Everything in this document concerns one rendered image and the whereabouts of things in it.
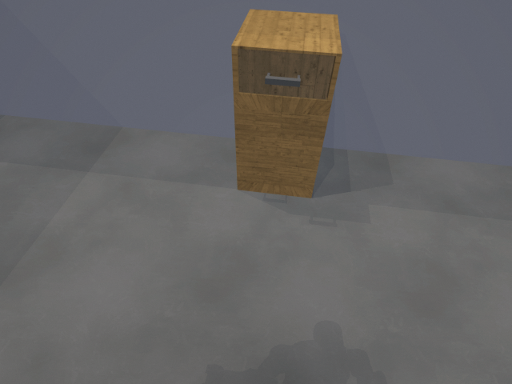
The cabinet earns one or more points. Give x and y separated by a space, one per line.
279 138

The drawer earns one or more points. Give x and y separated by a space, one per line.
314 70

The handle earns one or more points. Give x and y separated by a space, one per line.
281 81

